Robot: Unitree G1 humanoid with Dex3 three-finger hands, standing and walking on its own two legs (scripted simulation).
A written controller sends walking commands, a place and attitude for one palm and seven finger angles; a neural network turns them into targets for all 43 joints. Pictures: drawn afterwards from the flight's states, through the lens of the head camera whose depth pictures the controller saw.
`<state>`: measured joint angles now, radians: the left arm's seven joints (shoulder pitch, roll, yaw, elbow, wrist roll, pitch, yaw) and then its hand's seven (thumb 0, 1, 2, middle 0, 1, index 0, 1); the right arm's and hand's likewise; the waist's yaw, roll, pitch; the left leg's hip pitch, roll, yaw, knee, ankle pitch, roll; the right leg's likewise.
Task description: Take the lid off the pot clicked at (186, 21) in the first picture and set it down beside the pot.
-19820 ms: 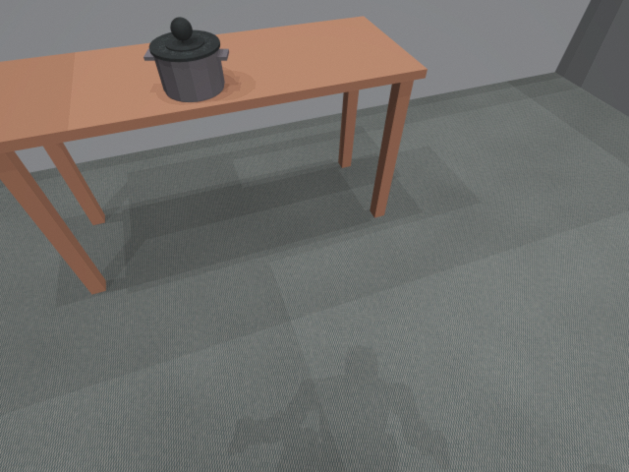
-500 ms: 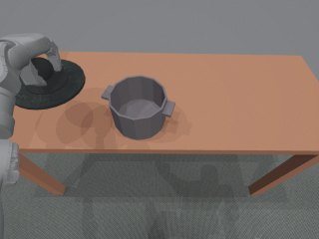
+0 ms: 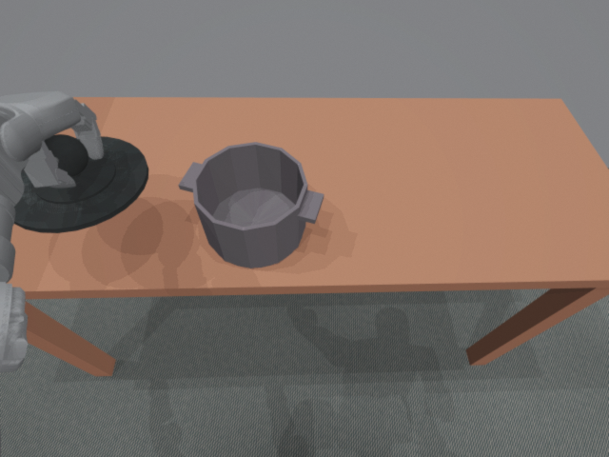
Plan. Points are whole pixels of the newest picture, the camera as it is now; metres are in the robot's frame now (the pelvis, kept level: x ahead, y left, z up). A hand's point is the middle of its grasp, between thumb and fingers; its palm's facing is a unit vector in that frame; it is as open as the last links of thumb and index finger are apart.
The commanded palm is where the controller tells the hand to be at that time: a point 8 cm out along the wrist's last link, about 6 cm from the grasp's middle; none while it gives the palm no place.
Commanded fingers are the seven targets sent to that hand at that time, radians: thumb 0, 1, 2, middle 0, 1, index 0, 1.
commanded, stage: lower the lid onto the table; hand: left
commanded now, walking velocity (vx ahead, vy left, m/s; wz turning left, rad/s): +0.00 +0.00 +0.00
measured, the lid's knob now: (64, 156) +0.48 +0.30 +0.11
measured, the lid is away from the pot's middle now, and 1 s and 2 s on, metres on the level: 0.23 0.24 0.24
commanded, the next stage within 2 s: open the fingers wide in 1.90 s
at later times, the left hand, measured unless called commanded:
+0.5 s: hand (65, 174) +0.46 +0.31 +0.09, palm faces -0.44 -0.07 -0.89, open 7.9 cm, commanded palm +0.48 +0.30 +0.16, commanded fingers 0.00 0.62 0.97 -0.86 -1.03 -0.86 -1.02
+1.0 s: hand (75, 192) +0.46 +0.31 +0.06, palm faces -0.47 -0.06 -0.88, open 7.8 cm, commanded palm +0.49 +0.30 +0.12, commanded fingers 0.00 0.62 0.97 -0.86 -1.03 -0.86 -1.02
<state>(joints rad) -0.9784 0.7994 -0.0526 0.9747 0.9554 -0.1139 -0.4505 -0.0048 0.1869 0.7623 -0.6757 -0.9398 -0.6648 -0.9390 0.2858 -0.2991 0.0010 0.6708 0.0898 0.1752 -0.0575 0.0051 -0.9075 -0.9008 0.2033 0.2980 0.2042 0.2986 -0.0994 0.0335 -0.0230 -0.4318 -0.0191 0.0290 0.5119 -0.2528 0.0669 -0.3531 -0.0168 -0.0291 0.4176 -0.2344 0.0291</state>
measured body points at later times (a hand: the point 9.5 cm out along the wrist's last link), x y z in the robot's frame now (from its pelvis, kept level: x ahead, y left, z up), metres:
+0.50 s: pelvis +0.00 +0.01 +0.00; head +0.08 +0.02 +0.44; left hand +0.48 +0.31 +0.14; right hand +0.03 -0.28 -0.12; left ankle -0.01 +0.08 -0.74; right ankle -0.03 -0.14 -0.74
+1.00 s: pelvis +0.00 +0.01 -0.01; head +0.08 +0.03 +0.43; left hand +0.48 +0.31 +0.11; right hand +0.01 -0.27 -0.13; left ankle -0.01 +0.08 -0.74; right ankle -0.03 -0.14 -0.74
